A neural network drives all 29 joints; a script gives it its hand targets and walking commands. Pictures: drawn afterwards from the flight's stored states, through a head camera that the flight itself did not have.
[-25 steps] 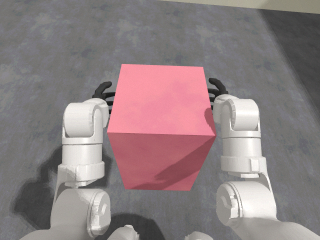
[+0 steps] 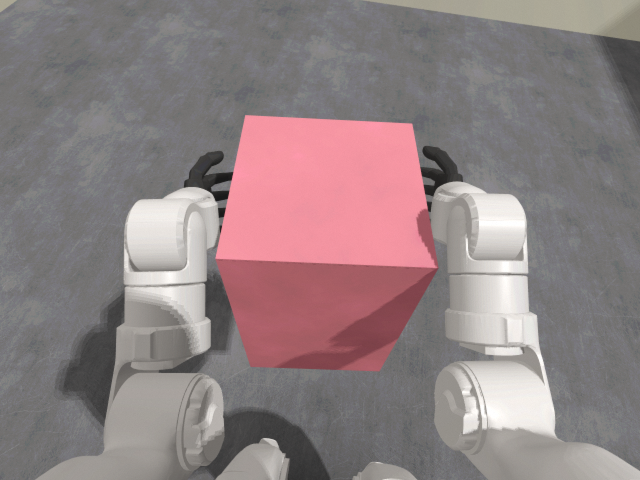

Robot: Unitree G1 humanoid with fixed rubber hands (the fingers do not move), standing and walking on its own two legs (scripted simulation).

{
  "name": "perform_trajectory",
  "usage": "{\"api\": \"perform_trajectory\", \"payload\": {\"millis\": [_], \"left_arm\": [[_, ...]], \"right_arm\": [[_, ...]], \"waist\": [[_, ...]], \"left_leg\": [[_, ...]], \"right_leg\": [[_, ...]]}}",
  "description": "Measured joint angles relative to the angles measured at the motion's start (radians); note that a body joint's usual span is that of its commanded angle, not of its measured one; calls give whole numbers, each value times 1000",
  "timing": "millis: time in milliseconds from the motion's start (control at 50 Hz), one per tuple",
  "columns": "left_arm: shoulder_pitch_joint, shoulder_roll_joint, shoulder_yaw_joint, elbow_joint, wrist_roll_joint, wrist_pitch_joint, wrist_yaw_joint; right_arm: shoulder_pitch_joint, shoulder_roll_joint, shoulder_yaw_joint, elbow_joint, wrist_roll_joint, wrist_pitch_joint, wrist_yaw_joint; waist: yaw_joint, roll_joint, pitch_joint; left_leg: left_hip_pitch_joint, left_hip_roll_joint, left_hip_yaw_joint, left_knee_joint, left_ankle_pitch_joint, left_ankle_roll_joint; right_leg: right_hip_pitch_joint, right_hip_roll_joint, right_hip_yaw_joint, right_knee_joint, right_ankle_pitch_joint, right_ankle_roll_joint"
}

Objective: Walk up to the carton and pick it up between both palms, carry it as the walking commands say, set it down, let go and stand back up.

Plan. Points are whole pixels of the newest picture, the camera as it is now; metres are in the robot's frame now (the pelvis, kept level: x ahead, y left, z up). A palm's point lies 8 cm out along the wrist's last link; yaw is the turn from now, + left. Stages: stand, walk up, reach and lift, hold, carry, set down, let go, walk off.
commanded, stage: carry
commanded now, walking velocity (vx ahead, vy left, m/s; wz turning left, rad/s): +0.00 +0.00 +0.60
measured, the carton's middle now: (321, 260) +0.36 +0.00 +0.04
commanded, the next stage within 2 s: none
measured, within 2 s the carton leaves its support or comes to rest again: neither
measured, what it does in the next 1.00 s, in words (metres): walks backwards, turning left: left foot, then right foot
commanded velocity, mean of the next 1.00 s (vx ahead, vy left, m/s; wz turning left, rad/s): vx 0.00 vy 0.00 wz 0.60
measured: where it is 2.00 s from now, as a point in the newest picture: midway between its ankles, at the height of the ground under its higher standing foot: outside the picture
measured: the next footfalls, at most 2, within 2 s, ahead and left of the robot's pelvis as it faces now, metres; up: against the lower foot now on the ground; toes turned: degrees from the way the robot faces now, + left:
left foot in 0.10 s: +0.07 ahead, +0.15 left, +0.00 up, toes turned +4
right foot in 0.48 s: +0.00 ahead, -0.04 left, +0.00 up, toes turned +14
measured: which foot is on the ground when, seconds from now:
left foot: up 0.00-0.08, down 0.10-0.52, up 0.54-0.76, down 0.78-1.00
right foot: down 0.00-0.12, up 0.14-0.46, down 0.48-0.80, up 0.82-1.00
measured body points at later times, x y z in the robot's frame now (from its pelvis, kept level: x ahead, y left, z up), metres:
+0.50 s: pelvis -0.08 +0.05 +0.00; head -0.01 +0.09 +0.45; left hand +0.25 +0.30 +0.10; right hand +0.34 +0.04 +0.10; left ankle +0.03 +0.15 -0.72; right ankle -0.04 -0.05 -0.72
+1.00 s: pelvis -0.16 +0.10 +0.00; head -0.11 +0.14 +0.44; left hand +0.06 +0.45 +0.10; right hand +0.24 +0.23 +0.10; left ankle -0.17 +0.23 -0.72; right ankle -0.11 -0.01 -0.69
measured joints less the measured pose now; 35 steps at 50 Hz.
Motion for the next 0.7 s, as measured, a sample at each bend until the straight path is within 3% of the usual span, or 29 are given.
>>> {"api": "perform_trajectory", "payload": {"millis": [100, 140, 160, 220, 340, 400, 460, 480, 500, 540, 580, 640, 700], "left_arm": [[0, -1, 0, 0, 0, 7, 1], [3, -1, 2, 0, 0, 7, 1], [6, -1, 5, 0, 0, 6, 1], [6, 3, 11, 0, 0, 9, 1], [6, 3, 11, 0, 0, 2, 2], [6, 3, 11, 0, 0, -3, 2], [6, 4, 11, 0, 0, -6, 2], [5, 4, 11, 0, 0, -7, 2], [5, 4, 11, 0, -2, -10, 2], [5, 2, 11, 2, -3, -10, 2], [5, 1, 6, 2, -3, -9, 3], [5, 0, 5, 3, -3, -8, 3], [5, -2, 5, 4, -3, -9, 3]], "right_arm": [[0, -1, 0, 0, 0, 8, 2], [3, 1, 0, 0, 0, 8, 2], [9, 6, 0, 0, 0, 5, 1], [24, 18, 0, 0, 0, -8, -1], [24, 19, 0, 0, 0, -14, -1], [24, 19, 0, 0, 0, -19, -1], [24, 19, 0, 0, 0, -22, -2], [23, 19, 0, 0, 0, -21, -2], [19, 17, 0, 0, 0, -21, -2], [19, 15, 0, 0, 0, -18, -3], [17, 11, 0, -3, 1, -11, -3], [16, 8, 0, -4, 1, -7, -2], [14, 6, 0, -4, 1, -4, -2]], "waist": [[-1, 2, -5], [2, -4, 3], [10, -6, 9], [20, -4, 22], [21, -5, 23], [21, -6, 23], [22, -6, 22], [23, -7, 21], [22, 6, 26], [21, 11, 33], [22, 10, 32], [21, 12, 9], [21, 13, -2]], "left_leg": [[11, 65, -1, -1, -33, -11], [12, 51, 10, -29, 123, -4], [13, 38, 8, -24, 130, 8], [12, 24, -14, -47, 116, 32], [12, -1, -34, -149, 204, 43], [7, -13, -34, -216, 261, 46], [-1, -26, -33, -278, 319, 46], [-6, -33, -33, -288, 333, 44], [-9, -33, -37, -288, 341, 36], [-22, -44, -36, -228, 238, -13], [-40, -44, -36, -60, 103, -39], [-38, -5, -37, 115, 39, -39], [-11, 52, -38, 121, -20, -40]], "right_leg": [[0, -107, -102, 71, -42, 40], [-1, -155, -122, 121, -60, 64], [-12, -158, -105, 165, -100, 80], [-64, -94, -29, 303, -204, 103], [-79, 7, 39, 372, -206, 103], [-78, 41, 56, 298, -207, 103], [-43, 66, 61, 112, -208, 101], [-11, 69, 62, 21, -204, 94], [2, 75, 60, -36, -116, 70], [8, 64, 51, -56, 42, 15], [18, 43, 33, -39, 37, -11], [21, 0, -11, -20, 6, -6], [20, -64, -71, 3, -9, 14]]}}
